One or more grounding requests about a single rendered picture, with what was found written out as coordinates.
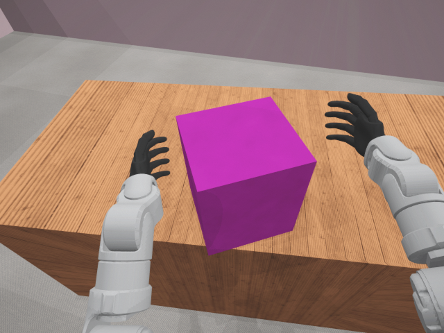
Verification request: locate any robot left forearm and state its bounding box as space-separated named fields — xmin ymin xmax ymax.
xmin=82 ymin=173 xmax=164 ymax=333

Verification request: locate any right robot hand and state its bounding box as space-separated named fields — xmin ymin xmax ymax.
xmin=325 ymin=93 xmax=385 ymax=157

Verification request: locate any left robot hand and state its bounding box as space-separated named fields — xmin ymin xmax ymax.
xmin=130 ymin=130 xmax=170 ymax=180

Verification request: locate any carton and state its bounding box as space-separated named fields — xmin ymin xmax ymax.
xmin=176 ymin=97 xmax=317 ymax=255

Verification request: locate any robot right forearm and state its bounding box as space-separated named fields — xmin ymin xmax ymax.
xmin=364 ymin=135 xmax=444 ymax=268

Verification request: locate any pedestal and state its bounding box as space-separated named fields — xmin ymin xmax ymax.
xmin=0 ymin=80 xmax=444 ymax=333

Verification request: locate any right robot upper arm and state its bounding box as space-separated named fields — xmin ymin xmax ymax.
xmin=410 ymin=266 xmax=444 ymax=333

